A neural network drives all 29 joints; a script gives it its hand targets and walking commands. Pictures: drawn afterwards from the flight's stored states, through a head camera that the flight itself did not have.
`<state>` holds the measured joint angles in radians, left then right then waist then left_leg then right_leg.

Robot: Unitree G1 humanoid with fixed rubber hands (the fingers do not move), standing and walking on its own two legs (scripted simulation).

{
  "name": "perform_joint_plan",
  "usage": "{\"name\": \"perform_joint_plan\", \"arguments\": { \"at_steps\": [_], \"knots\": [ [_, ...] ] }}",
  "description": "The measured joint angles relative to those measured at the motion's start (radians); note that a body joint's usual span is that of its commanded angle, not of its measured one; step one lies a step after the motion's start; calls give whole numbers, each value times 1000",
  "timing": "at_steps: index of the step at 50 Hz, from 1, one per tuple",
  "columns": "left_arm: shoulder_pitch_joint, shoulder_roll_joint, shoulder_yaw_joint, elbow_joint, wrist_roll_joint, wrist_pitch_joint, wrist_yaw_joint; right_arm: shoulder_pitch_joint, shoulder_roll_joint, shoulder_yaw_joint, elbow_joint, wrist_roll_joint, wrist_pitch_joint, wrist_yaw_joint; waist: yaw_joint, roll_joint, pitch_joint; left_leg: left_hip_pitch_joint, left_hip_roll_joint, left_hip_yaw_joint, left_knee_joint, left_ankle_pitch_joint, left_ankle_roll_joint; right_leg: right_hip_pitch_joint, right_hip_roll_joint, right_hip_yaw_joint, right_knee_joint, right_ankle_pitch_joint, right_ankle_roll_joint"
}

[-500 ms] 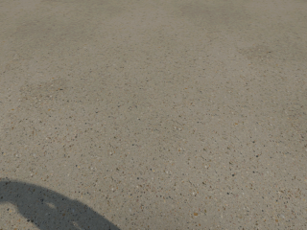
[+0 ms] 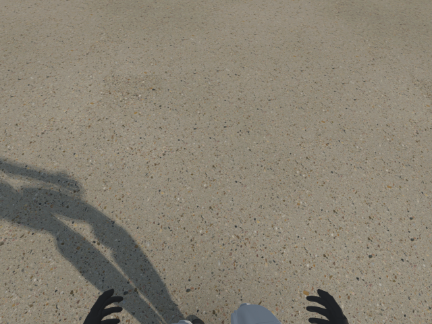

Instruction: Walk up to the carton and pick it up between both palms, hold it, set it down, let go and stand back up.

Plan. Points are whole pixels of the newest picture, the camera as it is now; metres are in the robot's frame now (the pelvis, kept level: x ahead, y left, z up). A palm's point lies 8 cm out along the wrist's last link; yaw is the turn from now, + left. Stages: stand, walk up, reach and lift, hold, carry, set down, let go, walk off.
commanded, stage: walk up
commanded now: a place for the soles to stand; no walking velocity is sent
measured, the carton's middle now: out of the picture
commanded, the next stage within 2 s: none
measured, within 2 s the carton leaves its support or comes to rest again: neither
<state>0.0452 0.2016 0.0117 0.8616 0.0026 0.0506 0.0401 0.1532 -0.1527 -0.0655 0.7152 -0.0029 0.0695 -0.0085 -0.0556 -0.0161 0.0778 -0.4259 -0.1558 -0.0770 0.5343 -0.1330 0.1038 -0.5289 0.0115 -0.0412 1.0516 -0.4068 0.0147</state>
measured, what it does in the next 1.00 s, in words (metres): walks backwards, turning left: right foot, then left foot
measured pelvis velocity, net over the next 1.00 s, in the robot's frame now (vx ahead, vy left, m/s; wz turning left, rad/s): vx -0.18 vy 0.12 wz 0.82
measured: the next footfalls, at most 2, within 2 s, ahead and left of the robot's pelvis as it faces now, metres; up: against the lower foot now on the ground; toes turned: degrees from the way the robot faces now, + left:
right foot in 0.12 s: +0.04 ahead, -0.08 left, +0.00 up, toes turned +2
left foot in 0.54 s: -0.11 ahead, +0.23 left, +0.00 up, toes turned +27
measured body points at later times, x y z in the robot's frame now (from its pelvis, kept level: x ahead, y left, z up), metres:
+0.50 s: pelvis -0.09 +0.06 +0.00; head -0.04 +0.05 +0.44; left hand -0.02 +0.33 -0.11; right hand +0.13 -0.13 -0.14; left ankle -0.14 +0.22 -0.69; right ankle +0.00 -0.08 -0.73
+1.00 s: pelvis -0.18 +0.12 +0.00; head -0.14 +0.12 +0.44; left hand -0.24 +0.36 -0.11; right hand +0.10 +0.04 -0.13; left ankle -0.20 +0.21 -0.66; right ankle -0.07 +0.09 -0.73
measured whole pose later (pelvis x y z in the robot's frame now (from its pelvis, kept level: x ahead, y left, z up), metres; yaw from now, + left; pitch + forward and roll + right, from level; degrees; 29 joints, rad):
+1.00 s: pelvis -0.18 +0.12 +0.00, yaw +47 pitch -1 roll -1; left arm 0.20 0.09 0.01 0.71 0.03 -0.01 0.07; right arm 0.10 -0.27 -0.11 0.76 -0.07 0.14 0.07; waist -0.03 0.09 0.07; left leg -0.62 -0.16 -0.07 1.12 -0.44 -0.05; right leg -0.36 -0.06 -0.17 0.61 -0.24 -0.04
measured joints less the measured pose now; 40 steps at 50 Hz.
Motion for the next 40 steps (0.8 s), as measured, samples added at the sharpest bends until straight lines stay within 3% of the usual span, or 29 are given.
{"name": "perform_joint_plan", "arguments": {
  "at_steps": [4, 6, 7, 9, 11, 14, 16, 19, 25, 27, 29, 31, 33, 36, 40],
  "knots": [
    [44, -26, -7, -13, -9, 0, -2, 6, -15, -1, -12, -8, 17, 10, 7, 35, 11, -3, -37, -23, -40, 49, 7, 88, 19, 5, -223, -18, -32],
    [74, -40, -7, -33, -7, -10, -4, 6, -31, -1, -10, -14, 27, 19, 22, 53, 10, -14, -57, -29, -47, 67, -4, 160, 19, -5, -392, 37, -72],
    [87, -52, -3, -39, -6, -17, -3, -1, -46, -3, -2, -15, 30, 25, 32, 77, 15, -34, -58, -37, -14, 35, -35, 179, 22, -16, -448, 107, -89],
    [112, -64, 3, -55, 2, -21, 6, -10, -62, -9, 27, -25, 33, 29, 47, 106, 20, -129, -51, -18, 245, -213, -114, 186, 16, -44, -466, 139, -87],
    [127, -63, 10, -64, 13, -27, 24, -8, -72, -8, 48, -44, 37, 30, 66, 103, 17, -227, -24, 4, 549, -304, -153, 200, -6, -63, -499, 153, -76],
    [132, -62, 16, -74, 14, -42, 34, 1, -99, -8, 58, -44, 33, 42, 77, 103, 14, -285, 52, -16, 807, -262, -185, 220, -46, -95, -537, 178, -57],
    [125, -61, 14, -85, 11, -50, 29, -3, -119, -8, 70, -34, 38, 55, 75, 103, 10, -277, 107, -37, 858, -237, -203, 222, -77, -117, -537, 182, -46],
    [111, -65, 10, -115, 14, -62, 22, -24, -140, -8, 87, -21, 48, 69, 66, 101, 2, -227, 174, -48, 774, -249, -217, 209, -130, -151, -511, 178, -24],
    [78, -73, 44, -145, 36, -67, -7, -73, -135, 4, 99, -10, 47, 101, 52, 86, -24, -74, 265, 47, 402, -325, -193, 156, -221, -221, -421, 158, 24],
    [69, -62, 48, -152, 40, -56, -16, -67, -123, 8, 83, -14, 28, 105, 50, 69, -32, 7, 260, 82, 246, -311, -166, 136, -261, -243, -362, 135, 46],
    [61, -27, 50, -155, 34, -40, -23, -74, -86, 4, 72, -21, 3, 100, 57, 6, -8, 21, 206, 96, 230, -213, -135, 107, -313, -204, -261, 57, 35],
    [61, 5, 48, -138, 23, -14, -15, -63, -54, 9, 41, -7, -15, 93, 48, -9, -5, -1, 186, 79, 262, -230, -109, 43, -241, -87, -91, -142, 32],
    [56, 26, 45, -119, 4, -6, -4, -41, -30, 14, 10, -1, -18, 73, 30, -17, -3, -4, 157, 50, 232, -213, -91, -13, -159, -16, 59, -183, 26],
    [54, 29, 34, -105, -10, -27, 3, -22, -24, 7, -14, -5, -3, 47, 15, -14, 8, 10, 109, 10, 158, -149, -67, -54, -95, -12, 127, -133, 20],
    [72, 3, 18, -105, -16, -38, 4, -16, -40, -14, -11, -13, 21, 41, 5, -1, 9, 22, 42, -32, 103, -93, -41, -30, -52, -43, 13, -79, -1]
  ]
}}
